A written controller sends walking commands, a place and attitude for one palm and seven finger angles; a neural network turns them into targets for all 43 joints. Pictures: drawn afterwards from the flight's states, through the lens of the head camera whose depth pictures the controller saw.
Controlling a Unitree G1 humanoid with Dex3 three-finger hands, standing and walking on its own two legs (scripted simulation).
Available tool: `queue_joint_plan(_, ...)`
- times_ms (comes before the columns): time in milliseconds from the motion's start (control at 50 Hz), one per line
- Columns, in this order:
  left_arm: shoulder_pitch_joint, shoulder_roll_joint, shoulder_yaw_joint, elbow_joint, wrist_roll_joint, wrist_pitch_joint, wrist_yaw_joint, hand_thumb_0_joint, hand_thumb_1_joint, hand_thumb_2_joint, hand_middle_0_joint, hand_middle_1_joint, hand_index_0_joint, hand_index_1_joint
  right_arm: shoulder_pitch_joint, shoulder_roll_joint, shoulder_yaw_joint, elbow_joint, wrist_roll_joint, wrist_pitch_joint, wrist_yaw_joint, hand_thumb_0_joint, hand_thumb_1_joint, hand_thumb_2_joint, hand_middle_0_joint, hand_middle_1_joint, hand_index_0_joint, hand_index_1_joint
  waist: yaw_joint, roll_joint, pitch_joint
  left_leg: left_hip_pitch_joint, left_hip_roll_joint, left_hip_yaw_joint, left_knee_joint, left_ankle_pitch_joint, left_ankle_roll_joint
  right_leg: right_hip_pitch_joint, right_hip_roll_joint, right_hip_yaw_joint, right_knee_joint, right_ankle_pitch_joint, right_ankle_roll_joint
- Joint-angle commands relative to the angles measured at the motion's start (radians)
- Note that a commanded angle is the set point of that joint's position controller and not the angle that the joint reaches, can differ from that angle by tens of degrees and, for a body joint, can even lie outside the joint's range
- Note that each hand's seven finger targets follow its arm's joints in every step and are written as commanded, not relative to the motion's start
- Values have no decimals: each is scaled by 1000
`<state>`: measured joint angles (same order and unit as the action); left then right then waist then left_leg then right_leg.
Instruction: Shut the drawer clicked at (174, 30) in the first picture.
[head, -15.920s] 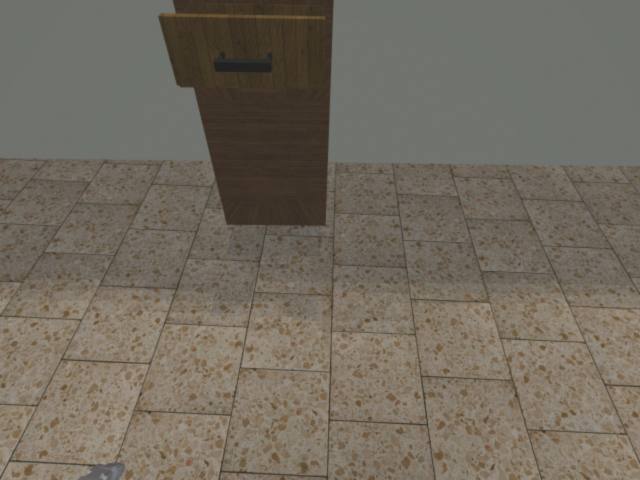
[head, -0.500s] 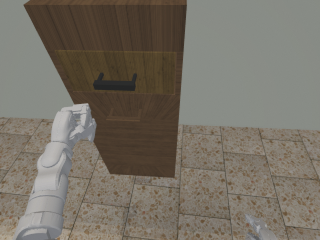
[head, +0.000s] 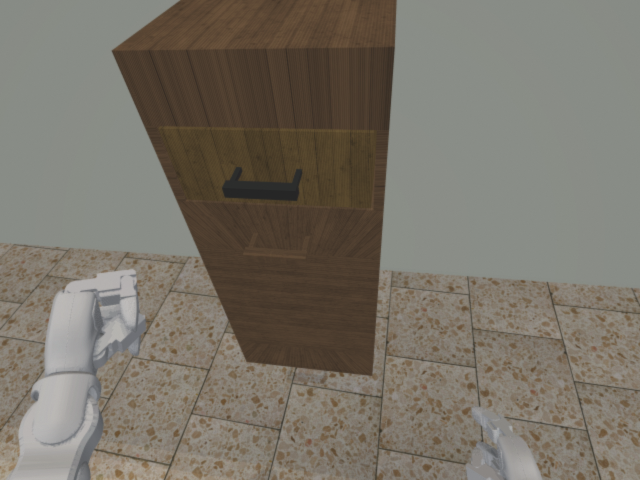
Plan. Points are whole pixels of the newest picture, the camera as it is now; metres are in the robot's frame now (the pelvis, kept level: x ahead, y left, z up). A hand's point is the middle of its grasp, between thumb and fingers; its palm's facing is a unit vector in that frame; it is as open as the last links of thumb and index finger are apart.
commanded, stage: draw the hand back to the body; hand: left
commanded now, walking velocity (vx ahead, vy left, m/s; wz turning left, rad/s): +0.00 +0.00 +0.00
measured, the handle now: (264, 182) +0.59 +0.17 +0.05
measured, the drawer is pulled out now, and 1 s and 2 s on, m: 0.00 0.00 0.00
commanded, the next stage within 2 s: step back with the hand held close in 0.42 s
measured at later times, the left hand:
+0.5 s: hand (72, 375) +0.17 +0.25 +0.15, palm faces +0.42 -0.82 -0.39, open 3.2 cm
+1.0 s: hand (49, 390) +0.15 +0.26 +0.15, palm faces +0.30 -0.79 -0.53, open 3.2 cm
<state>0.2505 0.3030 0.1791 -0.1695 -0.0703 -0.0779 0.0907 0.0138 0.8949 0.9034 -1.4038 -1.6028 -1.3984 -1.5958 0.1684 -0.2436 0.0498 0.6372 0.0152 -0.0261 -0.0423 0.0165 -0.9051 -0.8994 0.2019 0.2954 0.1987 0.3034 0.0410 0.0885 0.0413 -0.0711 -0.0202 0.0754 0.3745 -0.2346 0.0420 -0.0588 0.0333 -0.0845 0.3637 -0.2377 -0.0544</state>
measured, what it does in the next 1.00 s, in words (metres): stands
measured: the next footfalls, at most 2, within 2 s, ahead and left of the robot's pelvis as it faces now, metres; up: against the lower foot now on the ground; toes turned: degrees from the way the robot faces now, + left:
right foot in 1.50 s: -0.13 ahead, -0.10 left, +0.00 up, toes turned +4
left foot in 1.86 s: -0.10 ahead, +0.11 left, +0.00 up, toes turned +2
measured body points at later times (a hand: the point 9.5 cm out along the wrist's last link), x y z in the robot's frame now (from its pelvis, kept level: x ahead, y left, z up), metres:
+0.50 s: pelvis -0.01 +0.00 +0.00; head -0.03 -0.02 +0.45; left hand +0.14 +0.29 +0.17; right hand +0.19 -0.21 -0.09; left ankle -0.01 +0.09 -0.74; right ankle -0.02 -0.08 -0.74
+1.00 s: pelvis -0.04 +0.02 -0.01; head -0.01 +0.01 +0.44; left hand +0.13 +0.30 +0.18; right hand +0.13 -0.22 -0.10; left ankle -0.01 +0.09 -0.74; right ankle -0.02 -0.08 -0.74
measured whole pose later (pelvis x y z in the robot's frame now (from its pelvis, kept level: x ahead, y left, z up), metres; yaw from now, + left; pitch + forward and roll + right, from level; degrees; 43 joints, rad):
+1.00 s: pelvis -0.04 +0.02 -0.01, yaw +0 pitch +1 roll +0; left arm 0.64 0.42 0.36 -0.55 -0.05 -0.17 0.12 0.01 0.89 0.90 -1.41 -1.60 -1.40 -1.59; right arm 0.19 -0.24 -0.01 0.56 0.01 0.00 -0.07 0.02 -0.91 -0.90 0.20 0.30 0.20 0.30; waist 0.01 0.04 0.03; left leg -0.28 -0.04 0.10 0.47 -0.22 0.08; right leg -0.28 0.00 -0.07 0.50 -0.23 -0.02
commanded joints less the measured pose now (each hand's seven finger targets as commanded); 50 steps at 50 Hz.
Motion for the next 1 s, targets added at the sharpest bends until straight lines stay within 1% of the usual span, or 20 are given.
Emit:
queue_joint_plan(0,-38,183,132,-317,-6,-74,11,0,900,900,-1400,-1600,-1400,-1600,-132,-97,-53,-169,-3,-61,-8,0,-900,-900,200,300,200,300,7,-52,-144,55,35,-80,-21,271,2,7,-52,92,-50,266,28)
queue_joint_plan(40,29,190,156,-359,-8,-76,14,0,900,900,-1400,-1600,-1400,-1600,-130,-96,-56,-175,-3,-65,-5,0,-900,-900,200,300,200,300,11,-49,-146,50,36,-81,-13,286,1,10,-54,93,-46,280,27)
queue_joint_plan(60,70,204,173,-363,-8,-72,15,0,900,900,-1400,-1600,-1400,-1600,-131,-101,-59,-173,-6,-65,-7,0,-900,-900,200,300,200,300,16,-78,-118,42,38,-78,-8,287,3,-2,-51,96,-59,281,29)
queue_joint_plan(140,159,200,192,-461,-10,-82,23,0,900,900,-1400,-1600,-1400,-1600,-121,-95,-64,-183,-3,-80,-8,0,-900,-900,200,300,200,300,13,-26,-125,43,42,-78,2,284,-1,-12,-56,96,-50,270,29)
queue_joint_plan(160,191,209,206,-454,-11,-77,24,0,900,900,-1400,-1600,-1400,-1600,-122,-98,-63,-180,-5,-82,-11,0,-900,-900,200,300,200,300,20,-59,-97,31,43,-83,1,269,-1,-24,-51,99,-62,255,28)
queue_joint_plan(220,256,210,227,-490,-13,-84,29,0,900,900,-1400,-1600,-1400,-1600,-119,-92,-67,-185,-3,-91,-17,0,-900,-900,200,300,200,300,21,-52,-90,25,45,-81,3,242,1,-35,-53,101,-62,230,29)
queue_joint_plan(280,194,176,180,-478,-4,-84,29,0,900,900,-1400,-1600,-1400,-1600,-118,-97,-66,-173,-3,-99,-22,0,-900,-900,200,300,200,300,2,-37,-22,18,44,-85,-8,171,2,-89,-52,101,-83,142,29)
queue_joint_plan(360,174,191,191,-468,1,-92,38,0,900,900,-1400,-1600,-1400,-1600,-113,-101,-68,-165,-6,-111,-32,0,-900,-900,200,300,200,300,9,-69,-39,24,41,-90,-12,133,7,-86,-51,101,-92,90,28)
queue_joint_plan(380,174,190,191,-479,1,-94,39,0,900,900,-1400,-1600,-1400,-1600,-114,-98,-67,-165,-7,-115,-34,0,-900,-900,200,300,200,300,10,-33,-57,29,42,-90,-13,137,7,-77,-55,102,-84,95,27)
queue_joint_plan(520,193,191,204,-476,0,-88,40,0,900,900,-1400,-1600,-1400,-1600,-119,-93,-59,-162,-12,-123,-31,0,-900,-900,200,300,200,300,22,-19,-46,8,42,-99,-24,157,-3,-49,-51,100,-75,123,21)
queue_joint_plan(540,52,347,358,-603,0,-136,46,0,900,900,-1400,-1600,-1400,-1600,-109,-113,-66,-206,-1,-99,-23,0,-900,-900,200,300,200,300,-15,-27,20,-80,65,-137,-1,71,24,-147,-106,222,-120,123,36)
queue_joint_plan(560,61,343,359,-573,3,-154,44,0,900,900,-1400,-1600,-1400,-1600,-102,-96,-59,-188,-7,-90,-26,0,-900,-900,200,300,200,300,-19,-29,41,-99,61,-155,8,42,20,-162,-132,231,-136,97,18)
queue_joint_plan(580,203,244,292,-464,5,-144,35,0,900,900,-1400,-1600,-1400,-1600,-95,-95,-66,-180,-12,-79,-24,0,-900,-900,200,300,200,300,-25,-70,38,-94,65,-151,19,55,18,-189,-139,219,-132,74,16)
queue_joint_plan(620,312,178,235,-438,7,-139,24,0,900,900,-1400,-1600,-1400,-1600,-94,-102,-74,-192,-14,-58,-14,0,-900,-900,200,300,200,300,-27,-63,-41,-76,75,-132,28,110,23,-175,-142,190,-104,109,37)
queue_joint_plan(660,337,187,236,-478,7,-144,24,0,900,900,-1400,-1600,-1400,-1600,-97,-113,-82,-205,-12,-45,-16,0,-900,-900,200,300,200,300,-26,-46,-104,-79,86,-137,13,188,22,-135,-131,154,-49,184,43)
queue_joint_plan(720,376,226,274,-509,6,-144,33,0,900,900,-1400,-1600,-1400,-1600,-96,-109,-93,-222,-7,-26,-23,0,-900,-900,200,300,200,300,-25,-69,-183,-94,105,-146,16,299,24,-91,-119,130,22,277,51)
queue_joint_plan(760,373,265,305,-549,5,-147,40,0,900,900,-1400,-1600,-1400,-1600,-99,-112,-97,-232,-5,-20,-29,0,-900,-900,200,300,200,300,-24,-66,-207,-104,108,-150,26,346,21,-84,-117,128,51,321,52)
queue_joint_plan(820,395,265,307,-585,7,-151,46,0,900,900,-1400,-1600,-1400,-1600,-85,-110,-102,-245,-3,-17,-35,0,-900,-900,200,300,200,300,-24,-33,-229,-129,124,-164,29,388,19,-73,-107,126,104,337,49)
queue_joint_plan(900,396,262,308,-592,12,-150,48,0,900,900,-1400,-1600,-1400,-1600,-82,-113,-105,-252,-6,-23,-43,0,-900,-900,200,300,200,300,-22,-15,-192,-195,148,-195,-6,332,25,-89,-84,126,146,249,51)
queue_joint_plan(980,386,251,305,-575,18,-152,50,0,900,900,-1400,-1600,-1400,-1600,-79,-116,-109,-251,-7,-33,-44,0,-900,-900,200,300,200,300,-26,-47,-149,-311,156,-211,-33,147,40,-74,-86,150,153,175,50)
